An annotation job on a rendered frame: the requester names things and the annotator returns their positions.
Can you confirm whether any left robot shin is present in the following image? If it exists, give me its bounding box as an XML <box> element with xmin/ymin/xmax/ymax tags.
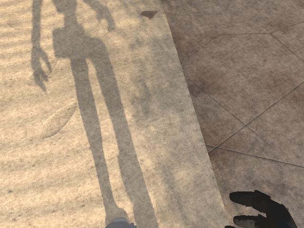
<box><xmin>113</xmin><ymin>217</ymin><xmax>128</xmax><ymax>223</ymax></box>

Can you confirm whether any right robot hand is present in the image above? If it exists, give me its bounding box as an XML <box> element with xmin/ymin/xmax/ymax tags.
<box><xmin>224</xmin><ymin>190</ymin><xmax>297</xmax><ymax>228</ymax></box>

